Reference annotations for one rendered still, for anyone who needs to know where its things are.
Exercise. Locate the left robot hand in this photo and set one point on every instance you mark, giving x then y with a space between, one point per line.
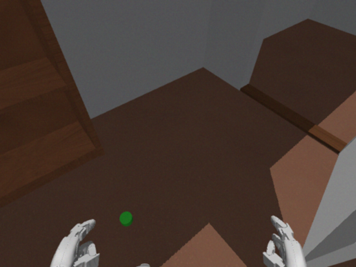
69 252

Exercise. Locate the tin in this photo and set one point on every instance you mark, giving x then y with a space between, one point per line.
126 218

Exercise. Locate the right robot hand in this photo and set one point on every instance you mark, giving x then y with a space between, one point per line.
290 250

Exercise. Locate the bookshelf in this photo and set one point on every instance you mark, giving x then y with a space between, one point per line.
45 129

